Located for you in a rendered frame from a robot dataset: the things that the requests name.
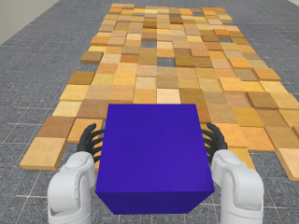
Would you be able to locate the left robot forearm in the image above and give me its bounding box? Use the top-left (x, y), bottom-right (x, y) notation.
top-left (47, 151), bottom-right (96, 224)

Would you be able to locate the robot right hand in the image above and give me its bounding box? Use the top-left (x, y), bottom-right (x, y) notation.
top-left (201, 122), bottom-right (228, 165)

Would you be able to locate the robot left hand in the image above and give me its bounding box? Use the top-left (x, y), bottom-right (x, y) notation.
top-left (77, 123), bottom-right (105, 163)

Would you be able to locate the right robot forearm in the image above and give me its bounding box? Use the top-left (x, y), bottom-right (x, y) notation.
top-left (211, 149), bottom-right (264, 224)

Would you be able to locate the carton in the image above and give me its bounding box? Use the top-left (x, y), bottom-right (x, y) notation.
top-left (95, 104), bottom-right (215, 215)

